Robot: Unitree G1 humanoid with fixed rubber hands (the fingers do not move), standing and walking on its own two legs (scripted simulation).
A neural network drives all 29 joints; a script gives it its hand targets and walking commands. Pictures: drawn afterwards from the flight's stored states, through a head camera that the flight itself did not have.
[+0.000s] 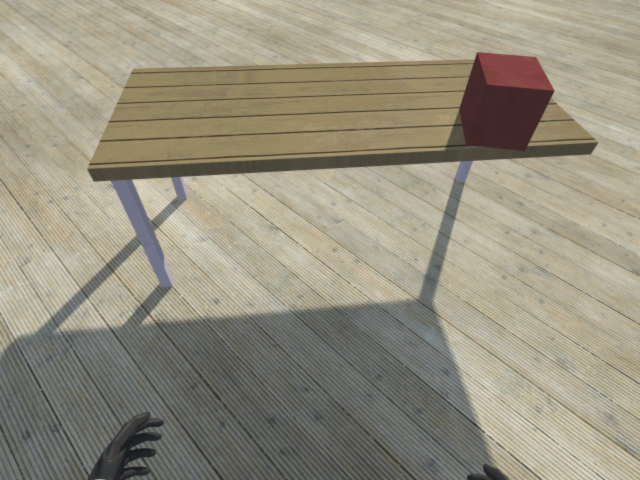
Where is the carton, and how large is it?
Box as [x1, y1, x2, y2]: [459, 52, 554, 150]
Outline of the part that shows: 477,52 459,108 466,144 524,150 554,90 535,57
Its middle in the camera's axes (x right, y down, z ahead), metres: +0.54 -0.42 +1.14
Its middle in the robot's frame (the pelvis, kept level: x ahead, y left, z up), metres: +1.15 -0.50 -0.08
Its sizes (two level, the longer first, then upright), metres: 0.213 0.170 0.184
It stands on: a table, 0.58 m high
